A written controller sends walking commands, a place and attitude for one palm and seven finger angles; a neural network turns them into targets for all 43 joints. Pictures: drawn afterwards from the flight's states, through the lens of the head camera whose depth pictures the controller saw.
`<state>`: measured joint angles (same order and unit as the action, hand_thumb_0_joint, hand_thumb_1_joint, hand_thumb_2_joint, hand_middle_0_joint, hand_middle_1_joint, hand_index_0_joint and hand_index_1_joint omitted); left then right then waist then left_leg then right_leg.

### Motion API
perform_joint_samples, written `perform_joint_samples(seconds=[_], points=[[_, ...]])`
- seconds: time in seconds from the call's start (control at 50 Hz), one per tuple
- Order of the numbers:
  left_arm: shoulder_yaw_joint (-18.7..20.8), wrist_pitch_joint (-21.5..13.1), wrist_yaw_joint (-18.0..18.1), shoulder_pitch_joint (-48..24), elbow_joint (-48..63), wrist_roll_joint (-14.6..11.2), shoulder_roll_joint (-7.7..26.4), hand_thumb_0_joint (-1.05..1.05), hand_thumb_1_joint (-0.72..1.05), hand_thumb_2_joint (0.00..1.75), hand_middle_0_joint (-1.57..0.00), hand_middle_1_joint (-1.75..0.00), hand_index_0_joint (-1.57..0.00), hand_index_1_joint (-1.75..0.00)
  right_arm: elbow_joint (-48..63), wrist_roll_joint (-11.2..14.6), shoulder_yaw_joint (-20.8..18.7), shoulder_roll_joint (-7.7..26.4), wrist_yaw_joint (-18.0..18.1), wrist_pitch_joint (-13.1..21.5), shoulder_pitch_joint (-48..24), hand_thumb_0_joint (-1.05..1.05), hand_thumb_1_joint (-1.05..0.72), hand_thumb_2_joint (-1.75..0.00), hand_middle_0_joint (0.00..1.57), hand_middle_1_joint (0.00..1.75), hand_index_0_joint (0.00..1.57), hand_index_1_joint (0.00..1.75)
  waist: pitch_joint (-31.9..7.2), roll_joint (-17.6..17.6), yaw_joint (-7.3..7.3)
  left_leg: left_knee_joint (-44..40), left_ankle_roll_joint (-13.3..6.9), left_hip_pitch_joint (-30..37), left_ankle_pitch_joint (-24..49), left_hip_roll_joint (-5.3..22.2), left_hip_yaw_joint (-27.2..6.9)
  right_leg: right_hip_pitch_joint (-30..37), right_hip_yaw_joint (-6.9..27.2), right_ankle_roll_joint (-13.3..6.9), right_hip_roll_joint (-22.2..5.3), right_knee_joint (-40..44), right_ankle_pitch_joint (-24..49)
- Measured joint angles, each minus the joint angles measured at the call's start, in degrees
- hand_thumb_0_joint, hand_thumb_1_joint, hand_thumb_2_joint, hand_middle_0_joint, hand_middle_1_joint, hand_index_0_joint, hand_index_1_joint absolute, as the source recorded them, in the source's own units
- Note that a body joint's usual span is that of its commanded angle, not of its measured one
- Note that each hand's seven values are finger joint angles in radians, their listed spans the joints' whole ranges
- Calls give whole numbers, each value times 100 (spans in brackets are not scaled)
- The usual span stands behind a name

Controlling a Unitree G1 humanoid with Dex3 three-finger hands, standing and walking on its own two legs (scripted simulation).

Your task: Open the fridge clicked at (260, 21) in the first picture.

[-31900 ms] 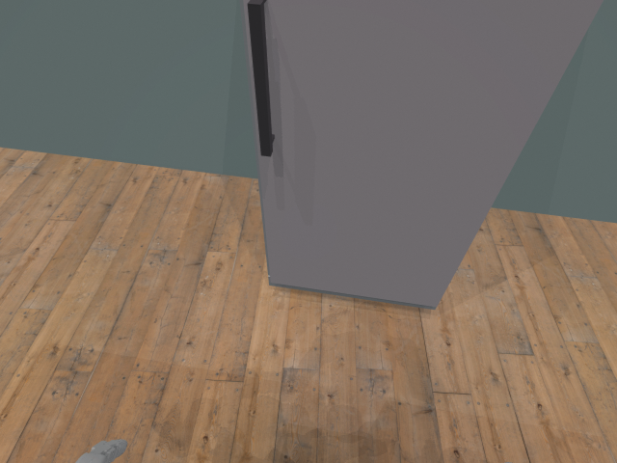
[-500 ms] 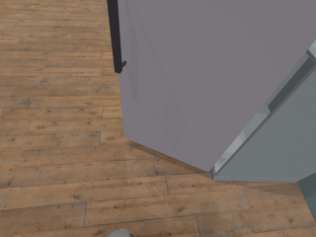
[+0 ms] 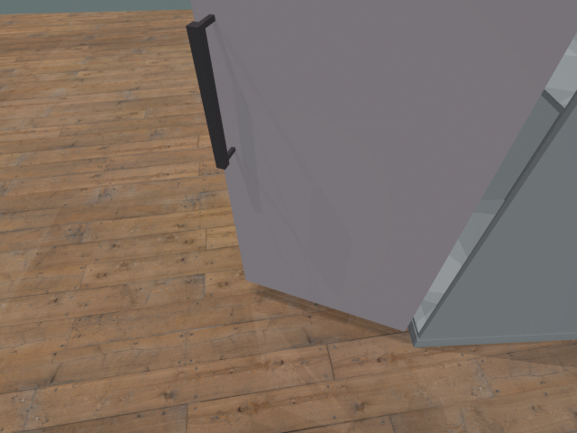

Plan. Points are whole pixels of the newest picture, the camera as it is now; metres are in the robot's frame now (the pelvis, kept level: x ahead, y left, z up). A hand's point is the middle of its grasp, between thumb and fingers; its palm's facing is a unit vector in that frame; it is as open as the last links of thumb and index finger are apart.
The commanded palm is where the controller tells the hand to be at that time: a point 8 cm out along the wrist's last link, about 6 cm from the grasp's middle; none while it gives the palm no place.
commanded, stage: let the arm hang, fingers relaxed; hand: left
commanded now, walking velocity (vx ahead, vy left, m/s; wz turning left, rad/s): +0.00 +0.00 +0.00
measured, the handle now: (216, 101) +0.70 +0.19 +0.10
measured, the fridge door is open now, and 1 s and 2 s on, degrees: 67 67 67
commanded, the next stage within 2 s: look to check the result in 0.20 s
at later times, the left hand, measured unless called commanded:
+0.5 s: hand out of the picture +0.08 +0.23 -0.16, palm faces -0.05 -0.95 -0.31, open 7.4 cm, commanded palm none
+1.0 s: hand out of the picture +0.10 +0.23 -0.16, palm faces -0.05 -0.94 -0.34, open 7.4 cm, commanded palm none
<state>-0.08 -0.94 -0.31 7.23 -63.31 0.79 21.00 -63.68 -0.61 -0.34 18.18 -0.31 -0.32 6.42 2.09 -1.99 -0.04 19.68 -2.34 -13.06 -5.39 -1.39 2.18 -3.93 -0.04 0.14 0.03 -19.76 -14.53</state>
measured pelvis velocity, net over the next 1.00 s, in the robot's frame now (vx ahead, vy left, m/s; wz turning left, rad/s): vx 0.02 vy -0.01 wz -0.01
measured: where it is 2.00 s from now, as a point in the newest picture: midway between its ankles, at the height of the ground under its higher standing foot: outside the picture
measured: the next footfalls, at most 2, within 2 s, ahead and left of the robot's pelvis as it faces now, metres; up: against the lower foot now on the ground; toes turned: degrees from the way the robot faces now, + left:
none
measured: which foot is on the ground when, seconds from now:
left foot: down 0.00-1.00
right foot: down 0.00-1.00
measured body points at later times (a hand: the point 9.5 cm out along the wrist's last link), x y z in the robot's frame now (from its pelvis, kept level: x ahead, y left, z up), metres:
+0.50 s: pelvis +0.02 +0.00 +0.00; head +0.04 +0.00 +0.45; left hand +0.09 +0.28 -0.14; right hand +0.09 -0.30 -0.13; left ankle +0.06 +0.09 -0.75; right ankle -0.04 -0.12 -0.75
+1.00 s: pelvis +0.02 -0.01 +0.00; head +0.04 -0.02 +0.45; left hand +0.10 +0.28 -0.13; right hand +0.10 -0.31 -0.13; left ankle +0.06 +0.09 -0.75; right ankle -0.04 -0.12 -0.75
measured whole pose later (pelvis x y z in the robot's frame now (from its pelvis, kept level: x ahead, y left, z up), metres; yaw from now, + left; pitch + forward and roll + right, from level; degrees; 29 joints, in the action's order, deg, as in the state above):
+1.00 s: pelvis +0.02 -0.01 +0.00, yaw -1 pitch -1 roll +0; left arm -0.2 -1.1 0.0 6.8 -64.3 0.7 19.1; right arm -64.7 -0.3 -0.5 19.5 0.2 0.0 5.1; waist 3.2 -0.2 0.2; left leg 17.8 -1.2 -10.0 -6.5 -0.8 2.5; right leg -0.4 0.5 -0.8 0.6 -16.2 -14.5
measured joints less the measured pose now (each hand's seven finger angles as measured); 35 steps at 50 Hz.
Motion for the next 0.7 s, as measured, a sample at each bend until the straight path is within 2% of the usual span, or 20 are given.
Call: perform_joint_samples(seconds=[0.3,0.7], points=[[-59,-15,-13,-94,-43,-1,-306,1,91,89,-20,-30,-20,-30,-119,11,-28,129,45,50,-35,1,-90,-89,20,30,20,30,131,306,81,-99,21,101,-55,8,33,139,40,-9,4,212,20],[7,7,27,-25,-130,-9,-135,1,91,89,-20,-30,-20,-30,-68,28,-6,74,52,38,-167,1,-90,-89,20,30,20,30,136,152,-1,-132,54,228,-121,15,24,307,37,-36,13,334,1]])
